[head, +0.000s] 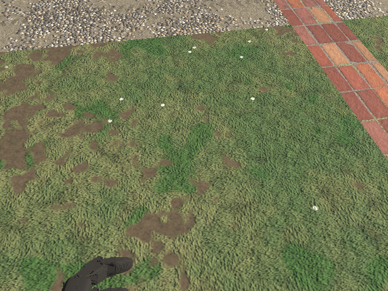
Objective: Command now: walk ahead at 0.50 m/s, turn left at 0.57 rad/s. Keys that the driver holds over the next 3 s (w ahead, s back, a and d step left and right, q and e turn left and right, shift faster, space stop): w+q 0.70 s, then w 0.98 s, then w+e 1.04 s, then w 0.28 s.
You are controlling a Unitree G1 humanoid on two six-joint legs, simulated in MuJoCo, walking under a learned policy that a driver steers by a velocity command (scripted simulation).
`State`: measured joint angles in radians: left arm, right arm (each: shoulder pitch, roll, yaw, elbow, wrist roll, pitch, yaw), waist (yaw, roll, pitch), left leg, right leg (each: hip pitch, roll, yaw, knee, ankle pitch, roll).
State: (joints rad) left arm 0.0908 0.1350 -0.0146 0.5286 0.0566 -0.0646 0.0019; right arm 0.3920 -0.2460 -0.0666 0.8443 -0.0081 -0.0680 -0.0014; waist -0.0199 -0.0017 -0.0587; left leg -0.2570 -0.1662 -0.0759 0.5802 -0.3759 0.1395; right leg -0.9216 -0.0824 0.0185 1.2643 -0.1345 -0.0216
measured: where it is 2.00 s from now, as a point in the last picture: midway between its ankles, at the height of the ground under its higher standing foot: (103, 171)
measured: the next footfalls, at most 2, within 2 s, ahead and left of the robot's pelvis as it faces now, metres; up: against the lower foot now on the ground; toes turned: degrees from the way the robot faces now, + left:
right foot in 0.20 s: +0.32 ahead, -0.10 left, +0.00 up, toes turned +10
left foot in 0.74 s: +0.53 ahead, +0.20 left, +0.00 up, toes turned +30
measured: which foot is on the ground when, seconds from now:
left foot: down 0.00-0.20, up 0.22-0.72, down 0.74-1.00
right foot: up 0.00-0.18, down 0.20-0.74, up 0.76-1.00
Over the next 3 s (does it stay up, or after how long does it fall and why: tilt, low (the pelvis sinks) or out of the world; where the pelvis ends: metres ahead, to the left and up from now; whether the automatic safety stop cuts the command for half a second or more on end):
stays up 1.57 0.51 0.00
